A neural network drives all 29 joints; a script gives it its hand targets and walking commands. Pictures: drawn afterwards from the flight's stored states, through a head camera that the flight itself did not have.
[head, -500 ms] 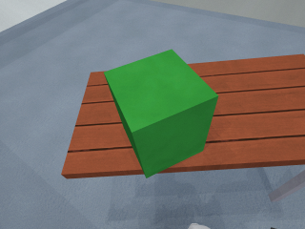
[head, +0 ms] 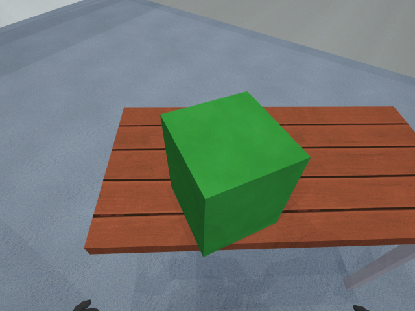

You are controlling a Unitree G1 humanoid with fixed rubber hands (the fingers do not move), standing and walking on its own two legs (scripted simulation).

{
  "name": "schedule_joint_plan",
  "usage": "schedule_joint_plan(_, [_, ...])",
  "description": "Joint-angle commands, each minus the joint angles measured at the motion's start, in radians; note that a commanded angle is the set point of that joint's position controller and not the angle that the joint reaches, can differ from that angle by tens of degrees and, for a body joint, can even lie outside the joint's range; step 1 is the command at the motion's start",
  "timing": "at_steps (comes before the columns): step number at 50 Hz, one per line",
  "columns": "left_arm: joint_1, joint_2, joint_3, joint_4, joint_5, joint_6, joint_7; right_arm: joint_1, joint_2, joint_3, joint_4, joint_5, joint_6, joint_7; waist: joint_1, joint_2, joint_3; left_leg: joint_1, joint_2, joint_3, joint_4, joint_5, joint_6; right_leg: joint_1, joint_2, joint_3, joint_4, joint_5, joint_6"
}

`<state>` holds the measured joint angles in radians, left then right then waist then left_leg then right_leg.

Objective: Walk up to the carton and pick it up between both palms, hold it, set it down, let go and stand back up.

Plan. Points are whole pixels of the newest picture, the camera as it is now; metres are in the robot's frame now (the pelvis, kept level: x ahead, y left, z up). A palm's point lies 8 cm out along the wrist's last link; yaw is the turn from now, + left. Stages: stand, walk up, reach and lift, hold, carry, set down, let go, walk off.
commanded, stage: walk up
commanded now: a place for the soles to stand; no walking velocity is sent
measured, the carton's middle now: (225, 174) +0.41 -0.02 +0.02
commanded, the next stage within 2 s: stand in 0.56 s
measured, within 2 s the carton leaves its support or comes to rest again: neither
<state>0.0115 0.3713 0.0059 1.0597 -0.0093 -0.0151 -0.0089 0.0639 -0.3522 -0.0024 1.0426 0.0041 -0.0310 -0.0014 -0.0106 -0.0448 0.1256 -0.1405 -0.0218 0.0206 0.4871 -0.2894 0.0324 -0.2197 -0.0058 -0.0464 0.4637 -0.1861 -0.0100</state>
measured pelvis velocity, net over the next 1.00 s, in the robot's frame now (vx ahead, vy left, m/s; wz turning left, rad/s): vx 0.02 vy -0.03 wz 0.04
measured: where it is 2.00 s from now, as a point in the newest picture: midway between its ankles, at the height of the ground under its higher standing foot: outside the picture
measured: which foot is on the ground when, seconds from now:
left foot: down 0.00-1.00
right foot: down 0.00-1.00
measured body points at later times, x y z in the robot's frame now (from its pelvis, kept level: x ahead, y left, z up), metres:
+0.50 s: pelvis +0.01 -0.01 +0.01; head +0.03 -0.02 +0.46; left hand +0.06 +0.29 -0.12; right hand +0.11 -0.30 -0.13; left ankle -0.01 +0.10 -0.74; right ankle +0.04 -0.11 -0.74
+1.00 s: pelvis +0.02 -0.03 +0.01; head +0.04 -0.02 +0.46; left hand +0.11 +0.27 -0.12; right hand +0.12 -0.32 -0.12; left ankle -0.01 +0.10 -0.74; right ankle +0.04 -0.11 -0.74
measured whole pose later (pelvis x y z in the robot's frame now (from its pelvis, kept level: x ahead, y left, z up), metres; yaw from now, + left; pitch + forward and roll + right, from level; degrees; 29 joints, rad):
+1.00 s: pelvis +0.02 -0.03 +0.01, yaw +2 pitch -3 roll +0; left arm 0.05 0.34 0.02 1.13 0.01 -0.02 -0.01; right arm 0.10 -0.34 -0.01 1.11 -0.01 -0.02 -0.01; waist 0.00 0.00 0.07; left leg -0.05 0.00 -0.02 0.32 -0.23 -0.01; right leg -0.13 0.02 -0.09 0.33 -0.16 -0.04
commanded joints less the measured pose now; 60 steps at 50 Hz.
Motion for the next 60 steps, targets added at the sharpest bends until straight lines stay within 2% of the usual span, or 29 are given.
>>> schedule_joint_plan(1, [-0.015,0.175,0.034,-0.017,0.004,-0.016,0.005,-0.063,-0.209,-0.043,-0.035,-0.004,-0.023,-0.008,0.019,0.122,-0.185,-0.044,0.172,-0.162,-0.220,0.233,-0.002,0.177,-0.119,0.111,-0.104,0.159,-0.029])
schedule_joint_plan(13, [-0.001,0.172,0.034,0.036,0.012,-0.032,0.006,-0.062,-0.196,-0.041,0.018,-0.010,-0.021,-0.004,0.014,0.045,-0.145,-0.004,0.149,-0.134,-0.252,0.159,-0.003,0.150,-0.144,0.128,-0.195,0.130,-0.021])
schedule_joint_plan(19, [0.010,0.176,0.035,0.038,0.017,-0.033,0.007,-0.045,-0.192,-0.043,0.030,-0.012,-0.017,-0.003,0.015,0.018,-0.141,0.008,0.134,-0.126,-0.247,0.123,-0.002,0.137,-0.148,0.131,-0.222,0.059,-0.023])
schedule_joint_plan(32, [0.027,0.181,0.044,0.027,0.016,-0.027,0.011,-0.016,-0.189,-0.043,0.027,-0.011,-0.013,-0.009,0.016,0.037,-0.169,0.012,0.140,-0.125,-0.233,0.221,-0.009,0.193,-0.153,0.111,-0.189,0.181,-0.025])
schedule_joint_plan(47, [0.009,0.183,0.054,0.015,0.017,-0.019,0.009,0.002,-0.198,-0.045,0.012,-0.014,-0.010,-0.016,0.014,0.061,-0.161,0.002,0.144,-0.120,-0.225,0.264,-0.014,0.211,-0.149,0.107,-0.182,0.210,-0.027])
schedule_joint_plan(60, [0.007,0.182,0.057,0.011,0.018,-0.019,0.008,0.013,-0.199,-0.043,0.004,-0.016,-0.009,-0.019,0.012,0.049,-0.165,0.015,0.144,-0.113,-0.215,0.279,-0.016,0.211,-0.146,0.107,-0.187,0.235,-0.027])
